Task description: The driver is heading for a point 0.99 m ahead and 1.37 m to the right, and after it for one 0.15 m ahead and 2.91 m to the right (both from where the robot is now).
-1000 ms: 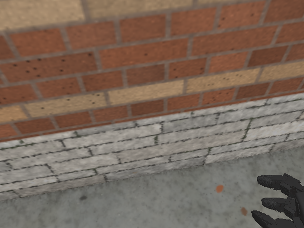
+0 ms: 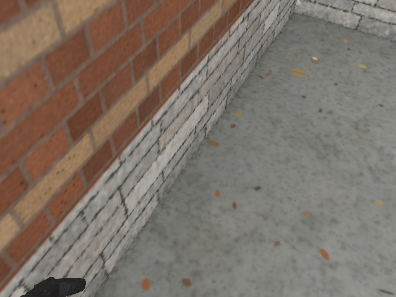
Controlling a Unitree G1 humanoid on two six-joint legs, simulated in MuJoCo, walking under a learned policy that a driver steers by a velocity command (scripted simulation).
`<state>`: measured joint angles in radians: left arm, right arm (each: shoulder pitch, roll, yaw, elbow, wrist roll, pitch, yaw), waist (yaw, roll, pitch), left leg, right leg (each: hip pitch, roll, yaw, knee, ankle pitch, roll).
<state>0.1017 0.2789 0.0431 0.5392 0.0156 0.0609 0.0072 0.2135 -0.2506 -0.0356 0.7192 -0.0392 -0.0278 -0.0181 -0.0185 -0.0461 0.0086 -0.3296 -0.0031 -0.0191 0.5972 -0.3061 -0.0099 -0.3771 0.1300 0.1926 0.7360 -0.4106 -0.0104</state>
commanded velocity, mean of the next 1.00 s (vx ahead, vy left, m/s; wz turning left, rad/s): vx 0.00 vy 0.00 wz -0.65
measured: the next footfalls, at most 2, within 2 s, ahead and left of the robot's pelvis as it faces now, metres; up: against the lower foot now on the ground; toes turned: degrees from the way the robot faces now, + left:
left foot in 0.52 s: +0.06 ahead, +0.11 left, +0.00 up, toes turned -20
right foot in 1.04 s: -0.07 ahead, -0.13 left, +0.00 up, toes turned -48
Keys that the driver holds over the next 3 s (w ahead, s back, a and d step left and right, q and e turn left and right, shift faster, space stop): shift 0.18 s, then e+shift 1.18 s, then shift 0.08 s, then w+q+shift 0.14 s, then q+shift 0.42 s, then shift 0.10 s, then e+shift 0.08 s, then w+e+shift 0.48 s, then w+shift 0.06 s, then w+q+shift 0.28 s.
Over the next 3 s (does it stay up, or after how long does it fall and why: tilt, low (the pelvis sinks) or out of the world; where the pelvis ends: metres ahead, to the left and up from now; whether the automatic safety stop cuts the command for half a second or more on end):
stays up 0.24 -0.59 0.01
